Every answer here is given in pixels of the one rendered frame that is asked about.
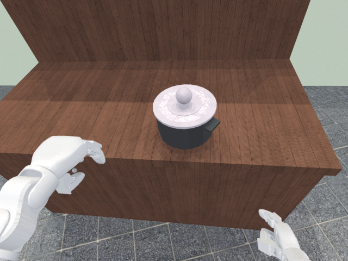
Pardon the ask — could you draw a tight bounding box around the knob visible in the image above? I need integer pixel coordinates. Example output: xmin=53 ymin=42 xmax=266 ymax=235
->
xmin=176 ymin=87 xmax=192 ymax=104

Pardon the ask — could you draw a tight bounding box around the lid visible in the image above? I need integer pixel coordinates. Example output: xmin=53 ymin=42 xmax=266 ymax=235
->
xmin=153 ymin=84 xmax=216 ymax=129

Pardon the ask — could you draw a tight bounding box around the pot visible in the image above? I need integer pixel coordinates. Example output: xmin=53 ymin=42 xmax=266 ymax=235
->
xmin=153 ymin=100 xmax=220 ymax=150

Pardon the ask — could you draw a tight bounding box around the left robot forearm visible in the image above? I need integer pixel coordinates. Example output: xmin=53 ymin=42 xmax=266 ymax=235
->
xmin=0 ymin=165 xmax=59 ymax=261

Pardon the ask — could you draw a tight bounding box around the robot left hand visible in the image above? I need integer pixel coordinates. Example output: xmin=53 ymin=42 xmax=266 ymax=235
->
xmin=31 ymin=136 xmax=105 ymax=194

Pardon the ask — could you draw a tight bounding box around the table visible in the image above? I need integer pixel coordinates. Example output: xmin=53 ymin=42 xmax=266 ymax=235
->
xmin=0 ymin=0 xmax=343 ymax=232

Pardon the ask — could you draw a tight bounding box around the right robot forearm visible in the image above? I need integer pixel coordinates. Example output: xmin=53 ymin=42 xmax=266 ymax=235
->
xmin=281 ymin=247 xmax=311 ymax=261

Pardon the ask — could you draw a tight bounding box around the robot right hand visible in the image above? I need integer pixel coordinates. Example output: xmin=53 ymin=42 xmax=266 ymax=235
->
xmin=257 ymin=209 xmax=300 ymax=261

